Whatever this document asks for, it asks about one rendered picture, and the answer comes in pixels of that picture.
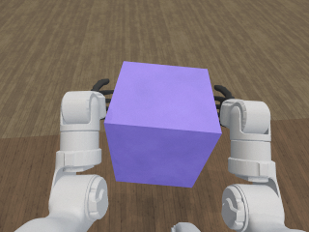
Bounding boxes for left robot forearm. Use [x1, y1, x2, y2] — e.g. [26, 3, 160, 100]
[48, 91, 106, 213]

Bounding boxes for robot right upper arm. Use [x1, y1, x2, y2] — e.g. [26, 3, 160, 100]
[221, 184, 306, 232]

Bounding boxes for robot left upper arm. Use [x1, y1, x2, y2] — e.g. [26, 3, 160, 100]
[15, 174, 109, 232]

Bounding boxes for robot right thigh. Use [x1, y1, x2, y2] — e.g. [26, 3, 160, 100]
[171, 222, 201, 232]

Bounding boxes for right robot forearm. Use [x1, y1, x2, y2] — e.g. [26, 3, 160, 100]
[219, 99, 285, 221]

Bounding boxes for left robot hand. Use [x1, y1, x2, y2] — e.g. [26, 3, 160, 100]
[91, 78, 114, 120]

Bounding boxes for right robot hand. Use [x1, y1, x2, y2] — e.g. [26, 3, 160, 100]
[213, 85, 235, 128]

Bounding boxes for carton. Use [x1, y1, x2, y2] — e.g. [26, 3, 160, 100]
[104, 61, 222, 188]

